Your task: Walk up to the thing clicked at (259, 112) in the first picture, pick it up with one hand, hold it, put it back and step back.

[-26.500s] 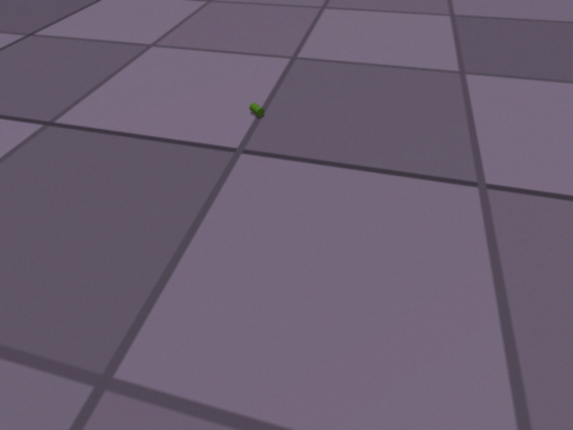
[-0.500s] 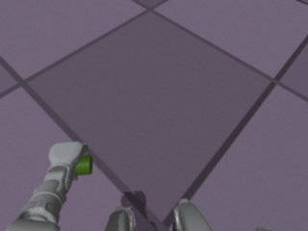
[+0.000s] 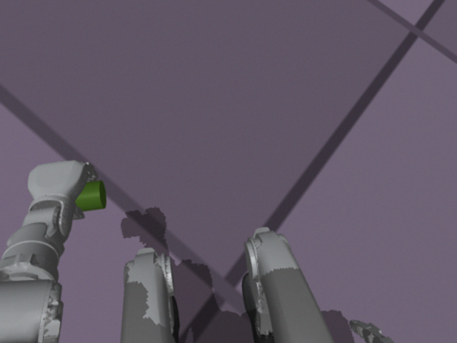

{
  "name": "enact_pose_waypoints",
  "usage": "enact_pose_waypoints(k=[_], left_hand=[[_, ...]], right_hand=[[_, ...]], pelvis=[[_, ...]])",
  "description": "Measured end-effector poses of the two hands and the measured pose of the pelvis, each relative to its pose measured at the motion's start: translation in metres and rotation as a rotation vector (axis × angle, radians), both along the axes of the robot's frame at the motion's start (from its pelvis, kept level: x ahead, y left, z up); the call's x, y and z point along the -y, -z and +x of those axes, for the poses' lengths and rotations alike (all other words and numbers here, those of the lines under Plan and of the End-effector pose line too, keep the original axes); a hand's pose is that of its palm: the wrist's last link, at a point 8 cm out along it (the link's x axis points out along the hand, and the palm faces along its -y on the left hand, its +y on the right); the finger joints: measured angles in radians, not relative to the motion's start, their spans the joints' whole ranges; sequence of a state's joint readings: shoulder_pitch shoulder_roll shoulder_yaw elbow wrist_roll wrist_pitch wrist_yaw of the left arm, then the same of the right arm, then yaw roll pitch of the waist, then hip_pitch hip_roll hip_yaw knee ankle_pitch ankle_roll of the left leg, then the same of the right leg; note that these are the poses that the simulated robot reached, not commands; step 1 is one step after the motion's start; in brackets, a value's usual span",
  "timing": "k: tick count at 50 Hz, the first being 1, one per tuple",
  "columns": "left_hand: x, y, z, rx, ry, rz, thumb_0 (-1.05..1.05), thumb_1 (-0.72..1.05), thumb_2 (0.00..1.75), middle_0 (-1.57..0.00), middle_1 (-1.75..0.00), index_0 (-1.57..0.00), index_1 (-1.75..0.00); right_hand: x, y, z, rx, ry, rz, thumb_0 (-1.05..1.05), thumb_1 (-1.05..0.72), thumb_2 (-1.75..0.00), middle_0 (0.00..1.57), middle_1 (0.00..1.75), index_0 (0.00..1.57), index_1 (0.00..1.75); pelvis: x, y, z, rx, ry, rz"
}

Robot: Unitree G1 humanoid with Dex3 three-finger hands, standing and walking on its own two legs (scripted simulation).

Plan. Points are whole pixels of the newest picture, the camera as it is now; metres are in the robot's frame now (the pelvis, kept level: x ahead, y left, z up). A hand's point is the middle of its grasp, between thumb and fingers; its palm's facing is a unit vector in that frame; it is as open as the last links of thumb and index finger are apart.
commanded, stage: crouch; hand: left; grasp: from above
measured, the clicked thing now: (77, 197) +0.43 +0.25 -0.20
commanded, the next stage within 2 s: lower in 0.84 s
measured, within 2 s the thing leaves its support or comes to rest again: rests again in 1.96 s
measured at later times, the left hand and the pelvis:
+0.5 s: hand (83, 199) +0.44 +0.26 -0.26, palm faces -0.47 -0.02 -0.88, open 8.3 cm; pelvis -0.01 +0.00 -0.08, yaw -2 degrees
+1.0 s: hand (90, 199) +0.45 +0.26 -0.31, palm faces -0.46 -0.03 -0.89, open 8.2 cm; pelvis -0.01 +0.00 -0.13, yaw -3 degrees
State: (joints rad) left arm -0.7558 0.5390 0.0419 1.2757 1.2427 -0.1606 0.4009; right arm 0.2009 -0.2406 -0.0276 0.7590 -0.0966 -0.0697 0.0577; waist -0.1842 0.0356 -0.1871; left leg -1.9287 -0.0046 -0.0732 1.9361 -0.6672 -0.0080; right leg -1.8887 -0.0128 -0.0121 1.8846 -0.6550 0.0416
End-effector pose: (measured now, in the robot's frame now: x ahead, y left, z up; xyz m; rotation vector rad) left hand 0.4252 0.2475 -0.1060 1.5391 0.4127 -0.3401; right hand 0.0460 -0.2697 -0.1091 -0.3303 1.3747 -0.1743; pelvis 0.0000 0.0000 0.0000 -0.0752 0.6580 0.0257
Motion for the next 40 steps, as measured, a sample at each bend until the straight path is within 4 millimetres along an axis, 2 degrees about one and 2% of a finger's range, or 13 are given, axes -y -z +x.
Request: enact_pose_waypoints(k=[10, 21, 31, 40], left_hand=[[-0.004, 0.048, 0.013, 0.014, -0.022, 0.001, -0.02, 0.24, 0.21, -0.95, -0.11, -0.95, -0.13], [-0.009, 0.085, 0.020, -0.005, -0.028, -0.005, -0.02, 0.25, 0.19, -0.94, -0.11, -0.95, -0.13], [-0.008, 0.113, 0.023, -0.007, -0.016, -0.012, -0.02, 0.27, 0.17, -0.95, -0.09, -0.96, -0.11], [-0.007, 0.128, 0.027, -0.002, -0.017, -0.012, -0.02, 0.27, 0.15, -0.97, -0.07, -0.98, -0.08]], right_hand=[[0.013, 0.034, 0.004, -0.016, -0.042, -0.007, 0.01, -0.90, -0.90, 0.20, 0.30, 0.21, 0.30], [0.013, 0.061, -0.013, -0.057, -0.031, -0.005, 0.01, -0.90, -0.90, 0.20, 0.30, 0.21, 0.30], [0.008, 0.083, -0.032, -0.097, -0.018, 0.004, 0.01, -0.91, -0.90, 0.20, 0.30, 0.21, 0.30], [0.007, 0.098, -0.041, -0.109, -0.023, 0.007, 0.01, -0.91, -0.90, 0.20, 0.30, 0.21, 0.30]], pelvis=[[0.005, 0.040, -0.002, -0.007, 0.012, -0.011], [0.003, 0.073, -0.008, 0.003, 0.021, -0.022], [0.002, 0.098, -0.012, 0.016, 0.025, -0.025], [0.002, 0.116, -0.014, 0.030, 0.031, -0.028]])
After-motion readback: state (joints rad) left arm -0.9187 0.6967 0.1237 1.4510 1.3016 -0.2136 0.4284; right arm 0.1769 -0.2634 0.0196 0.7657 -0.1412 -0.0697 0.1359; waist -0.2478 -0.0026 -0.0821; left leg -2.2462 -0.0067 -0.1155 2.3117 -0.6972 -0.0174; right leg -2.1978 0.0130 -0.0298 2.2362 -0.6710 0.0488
